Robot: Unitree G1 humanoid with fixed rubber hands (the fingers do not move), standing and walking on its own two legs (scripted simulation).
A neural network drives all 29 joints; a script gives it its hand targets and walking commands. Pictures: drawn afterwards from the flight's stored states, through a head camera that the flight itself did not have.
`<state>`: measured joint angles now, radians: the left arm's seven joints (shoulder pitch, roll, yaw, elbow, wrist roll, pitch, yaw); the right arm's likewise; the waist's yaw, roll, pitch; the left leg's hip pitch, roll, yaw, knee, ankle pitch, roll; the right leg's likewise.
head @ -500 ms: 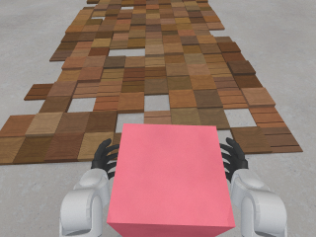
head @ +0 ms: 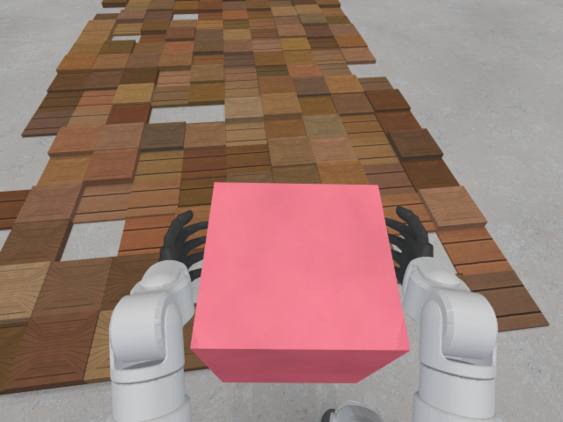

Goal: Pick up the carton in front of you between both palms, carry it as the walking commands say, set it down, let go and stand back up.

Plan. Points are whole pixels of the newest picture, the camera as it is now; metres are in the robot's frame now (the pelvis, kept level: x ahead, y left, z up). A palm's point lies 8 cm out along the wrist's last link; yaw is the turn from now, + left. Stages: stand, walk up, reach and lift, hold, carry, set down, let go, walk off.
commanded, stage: carry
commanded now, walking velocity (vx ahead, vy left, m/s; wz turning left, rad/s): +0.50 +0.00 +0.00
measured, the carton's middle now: (292, 293) +0.28 +0.00 +0.03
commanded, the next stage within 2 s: none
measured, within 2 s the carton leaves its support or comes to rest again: neither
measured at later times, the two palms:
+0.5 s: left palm (222, 99) +0.69 +0.13 +0.10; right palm (366, 97) +0.70 -0.17 +0.10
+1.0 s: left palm (240, 1) +1.03 +0.11 +0.17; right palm out of the picture +1.04 -0.19 +0.18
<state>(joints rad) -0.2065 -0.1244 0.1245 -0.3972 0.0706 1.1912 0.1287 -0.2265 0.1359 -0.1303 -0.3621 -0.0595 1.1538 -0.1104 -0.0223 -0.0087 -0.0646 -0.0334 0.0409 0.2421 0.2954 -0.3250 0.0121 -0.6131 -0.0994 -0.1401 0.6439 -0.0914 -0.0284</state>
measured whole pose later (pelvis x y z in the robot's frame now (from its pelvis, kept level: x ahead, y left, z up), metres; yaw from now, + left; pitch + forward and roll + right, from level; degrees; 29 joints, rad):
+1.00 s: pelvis +0.68 -0.03 +0.01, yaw +1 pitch +4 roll -2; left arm -0.66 -0.09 0.27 -0.14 0.08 1.26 0.16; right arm -0.69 0.04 -0.28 -0.09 0.00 1.23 -0.16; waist -0.02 0.03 -0.05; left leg -0.19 0.06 0.09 0.70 -0.45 0.03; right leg -0.55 0.03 -0.15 0.61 -0.15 -0.08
